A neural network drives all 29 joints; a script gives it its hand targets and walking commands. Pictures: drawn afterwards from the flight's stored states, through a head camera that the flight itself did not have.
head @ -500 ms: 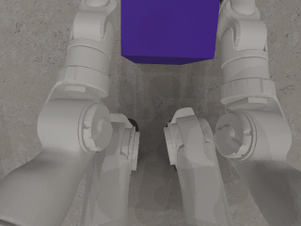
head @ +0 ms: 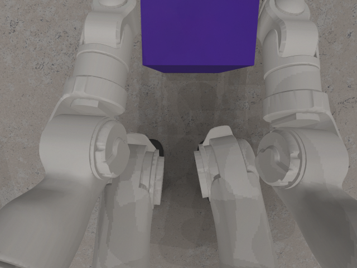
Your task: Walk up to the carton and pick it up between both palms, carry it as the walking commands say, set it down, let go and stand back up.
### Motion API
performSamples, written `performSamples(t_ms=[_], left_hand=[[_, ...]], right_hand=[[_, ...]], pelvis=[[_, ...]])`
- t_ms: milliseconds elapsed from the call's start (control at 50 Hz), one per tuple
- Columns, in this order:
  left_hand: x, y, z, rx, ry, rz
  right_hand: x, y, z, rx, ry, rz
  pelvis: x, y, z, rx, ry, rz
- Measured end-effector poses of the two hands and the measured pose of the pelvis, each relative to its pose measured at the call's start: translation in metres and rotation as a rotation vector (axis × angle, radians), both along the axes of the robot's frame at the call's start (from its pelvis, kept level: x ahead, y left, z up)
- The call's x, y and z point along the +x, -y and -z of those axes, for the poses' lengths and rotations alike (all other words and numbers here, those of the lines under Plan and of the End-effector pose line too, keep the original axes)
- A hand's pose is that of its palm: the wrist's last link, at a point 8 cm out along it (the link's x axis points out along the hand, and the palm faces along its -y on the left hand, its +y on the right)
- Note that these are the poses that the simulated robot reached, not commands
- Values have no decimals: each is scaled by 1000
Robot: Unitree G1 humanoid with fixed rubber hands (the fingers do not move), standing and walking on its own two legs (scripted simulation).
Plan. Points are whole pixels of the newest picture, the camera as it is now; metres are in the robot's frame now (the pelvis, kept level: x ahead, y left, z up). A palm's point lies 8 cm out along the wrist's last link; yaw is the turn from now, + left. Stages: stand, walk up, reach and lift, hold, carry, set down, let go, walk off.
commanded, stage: set down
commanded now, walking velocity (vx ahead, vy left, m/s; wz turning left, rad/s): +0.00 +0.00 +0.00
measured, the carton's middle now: out of the picture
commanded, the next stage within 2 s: none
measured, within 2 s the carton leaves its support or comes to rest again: neither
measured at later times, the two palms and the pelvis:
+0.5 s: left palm out of the picture +0.56 +0.07 -0.16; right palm out of the picture +0.54 -0.17 -0.15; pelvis +0.00 +0.00 +0.00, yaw +0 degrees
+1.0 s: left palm out of the picture +0.56 +0.07 -0.16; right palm out of the picture +0.54 -0.17 -0.16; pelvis -0.01 +0.00 -0.01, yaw -1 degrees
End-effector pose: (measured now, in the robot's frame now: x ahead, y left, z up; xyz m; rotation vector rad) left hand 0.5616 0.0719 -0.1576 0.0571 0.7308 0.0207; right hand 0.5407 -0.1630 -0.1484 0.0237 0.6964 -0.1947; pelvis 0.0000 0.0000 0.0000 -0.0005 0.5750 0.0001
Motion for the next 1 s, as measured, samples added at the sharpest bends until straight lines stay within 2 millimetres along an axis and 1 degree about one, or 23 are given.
performSamples(t_ms=[340, 1000], left_hand=[[0, 2, 3, -30, 10, 24], [2, -1, 6, -34, 35, 58]], right_hand=[[-2, 6, 6, 5, 5, -11], [-2, 9, 8, 11, 22, -31]], pelvis=[[-3, -1, 3, -2, 32, 1], [-5, 1, 10, -7, 72, 8]])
